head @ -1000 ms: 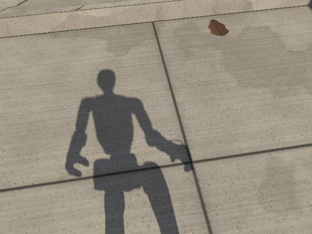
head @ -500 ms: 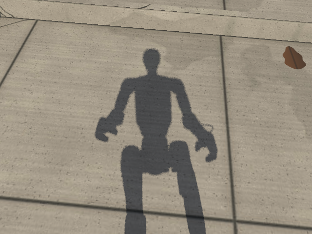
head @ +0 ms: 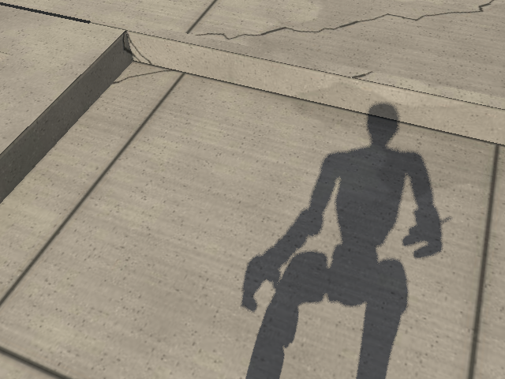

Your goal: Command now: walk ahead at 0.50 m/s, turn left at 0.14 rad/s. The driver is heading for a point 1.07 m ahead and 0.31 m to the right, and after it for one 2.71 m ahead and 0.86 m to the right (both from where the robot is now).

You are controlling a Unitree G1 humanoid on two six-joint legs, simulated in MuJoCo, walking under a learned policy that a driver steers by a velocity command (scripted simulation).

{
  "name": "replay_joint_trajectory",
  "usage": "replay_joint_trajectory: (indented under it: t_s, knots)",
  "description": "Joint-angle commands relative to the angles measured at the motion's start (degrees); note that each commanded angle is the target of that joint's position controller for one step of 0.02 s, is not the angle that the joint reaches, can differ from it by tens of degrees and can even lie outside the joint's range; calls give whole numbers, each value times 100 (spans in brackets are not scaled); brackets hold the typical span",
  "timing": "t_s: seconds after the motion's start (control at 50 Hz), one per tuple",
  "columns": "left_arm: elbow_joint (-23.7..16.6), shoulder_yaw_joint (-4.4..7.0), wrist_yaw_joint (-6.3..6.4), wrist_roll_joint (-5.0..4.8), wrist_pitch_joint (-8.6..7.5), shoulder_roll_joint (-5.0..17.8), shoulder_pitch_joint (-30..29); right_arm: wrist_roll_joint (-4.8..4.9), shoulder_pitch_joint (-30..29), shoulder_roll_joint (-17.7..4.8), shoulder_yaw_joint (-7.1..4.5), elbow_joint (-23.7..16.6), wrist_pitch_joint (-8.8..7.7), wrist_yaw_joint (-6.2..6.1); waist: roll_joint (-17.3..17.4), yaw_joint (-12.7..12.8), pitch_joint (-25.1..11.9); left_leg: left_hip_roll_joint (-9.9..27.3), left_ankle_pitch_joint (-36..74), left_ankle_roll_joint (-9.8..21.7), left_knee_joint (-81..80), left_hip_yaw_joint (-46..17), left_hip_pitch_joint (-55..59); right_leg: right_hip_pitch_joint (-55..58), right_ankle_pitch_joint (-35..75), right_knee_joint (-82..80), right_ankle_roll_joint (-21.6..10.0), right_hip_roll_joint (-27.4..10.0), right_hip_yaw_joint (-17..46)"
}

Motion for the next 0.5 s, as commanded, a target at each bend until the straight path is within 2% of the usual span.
replay_joint_trajectory:
  t_s: [0.02, 0.06, 0.1, 0.16, 0.18, 0.2, 0.22, 0.24, 0.26, 0.28, 0.3, 0.32, 0.34, 0.36, 0.4, 0.44, 0.5]
  knots:
    - [-324, 207, 43, -58, -67, 1004, -267, -6, -505, -99, 26, -501, -136, 52, -747, -33, 57, 101, 863, -56, -1015, 70, -243, 183, 1280, -887, -929, -1379, 980]
    - [-216, 198, 49, -87, -29, 1053, -79, 32, -854, -84, 41, -565, -166, 100, -730, 91, 112, -10, 1317, -68, -1585, 187, 41, 161, 1361, -853, -853, -1325, 759]
    - [-91, 192, 49, -109, 17, 1086, 159, 73, -1161, -110, 37, -656, -186, 152, -727, 186, 181, -92, 1475, -34, -1899, 237, 180, 298, 1370, -804, -822, -1438, 756]
    - [47, 211, 73, -132, 114, 1173, 309, 90, -1397, -219, -1, -781, -213, 230, -762, 120, 264, -173, 1098, 161, -2264, 231, 243, 768, 1685, -568, -713, -1684, 815]
    - [70, 227, 89, -131, 148, 1227, 298, 84, -1303, -290, -30, -767, -220, 242, -789, 13, 205, -228, 924, 245, -2368, 269, 463, 887, 2061, -395, -659, -1724, 794]
    - [70, 243, 105, -136, 176, 1295, 221, 60, -984, -407, -91, -689, -225, 233, -810, -222, 9, -359, 841, 358, -2512, 388, 1007, 912, 2888, 5, -580, -1666, 674]
    - [62, 223, 119, -134, 197, 1261, 176, 28, -281, -608, -209, -471, -214, 196, -730, -602, -434, -497, 923, 523, -2666, 518, 2048, 745, 3657, 823, -455, -1446, 444]
    - [-42, 144, 136, -53, 184, 1102, 108, -8, 683, -902, -331, -246, -189, 132, -557, -1038, -1127, -36, 1043, 783, -2459, 78, 3609, -74, 3139, 2095, -267, -1201, 249]
    - [-236, -58, 112, 32, 81, 501, 604, -110, 1343, -1500, -462, -161, -142, 91, 734, -1006, -2048, 1488, 377, 1616, -2544, -2332, 5879, -2365, 718, 4397, 170, -365, -122]
    - [-155, -55, 82, -14, -32, 600, 585, -12, 1496, -1147, -373, -82, -110, 101, 1154, -1035, -2446, 1852, -284, 1862, -3344, -3833, 5989, -3158, -2111, 5305, 182, -128, 567]
    - [-297, 91, 41, -171, -93, 1068, 122, 16, 1121, -876, -257, -79, -112, 109, 746, -988, -1503, 1655, -622, 1620, -3506, -3181, 5272, -3658, -1873, 5635, 118, -474, 653]
    - [-394, 86, 35, -206, -113, 1053, -280, 15, 738, -737, -206, -118, -115, 111, 423, -850, -880, 1401, -335, 1475, -3642, -2429, 4441, -3646, -1368, 5455, 91, -729, 471]
    - [-420, 88, 47, -122, -101, 973, -456, -28, 435, -606, -163, -103, -133, 140, 136, -679, -449, 1164, 139, 1410, -3857, -1941, 3687, -3476, -999, 5111, 128, -882, 395]
    - [-361, 114, 56, -74, -33, 911, -354, -72, 212, -446, -120, -109, -179, 153, 202, -463, -311, 993, 515, 1324, -4055, -1523, 3191, -3130, -714, 4849, 156, -1052, 459]
    - [-234, 70, 56, -93, 122, 642, -102, -71, 50, -415, -138, -23, -280, 167, 286, -261, -240, 889, 902, 1344, -4394, -1024, 2634, -2708, -410, 4695, 261, -1101, 449]
    - [-295, 71, 84, -101, 214, 576, -295, -104, 92, -500, -176, 130, -363, 143, 181, -240, -52, 881, 1235, 1352, -4596, -558, 2455, -2891, 8, 4413, 349, -1080, 560]
    - [-435, 78, 55, -83, 199, 538, -754, -136, 242, -584, -203, 325, -384, 74, 21, -359, 97, 791, 1598, 1199, -4675, 53, 2610, -3126, 1030, 3488, 370, -967, 696]
Keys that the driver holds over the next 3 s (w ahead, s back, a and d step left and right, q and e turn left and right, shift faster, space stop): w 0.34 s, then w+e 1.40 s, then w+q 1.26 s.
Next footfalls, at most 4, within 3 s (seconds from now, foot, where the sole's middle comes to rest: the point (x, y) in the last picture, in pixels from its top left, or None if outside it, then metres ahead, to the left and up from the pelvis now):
0.24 left None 0.30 0.15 -0.78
0.78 right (326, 341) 0.59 -0.10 -0.78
1.24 left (286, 239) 0.92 0.02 -0.78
1.72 right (392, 230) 0.97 -0.32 -0.78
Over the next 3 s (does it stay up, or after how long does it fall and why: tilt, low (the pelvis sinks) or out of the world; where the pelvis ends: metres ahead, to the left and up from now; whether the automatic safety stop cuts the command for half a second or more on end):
stays up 1.49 -0.63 0.10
